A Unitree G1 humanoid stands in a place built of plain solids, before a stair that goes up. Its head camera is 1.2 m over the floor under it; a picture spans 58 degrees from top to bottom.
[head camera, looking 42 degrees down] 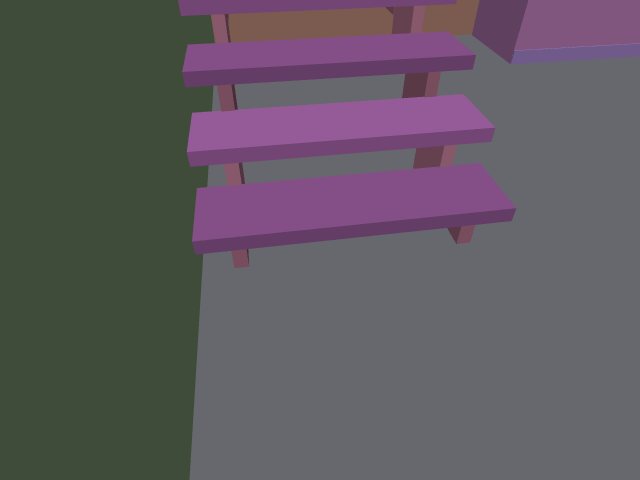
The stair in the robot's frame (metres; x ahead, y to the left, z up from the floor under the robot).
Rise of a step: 0.19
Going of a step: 0.29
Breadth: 1.21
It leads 9 degrees to the left of straight ahead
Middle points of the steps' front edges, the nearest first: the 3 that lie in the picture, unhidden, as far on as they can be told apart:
1.21 -0.15 0.19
1.50 -0.11 0.37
1.78 -0.06 0.56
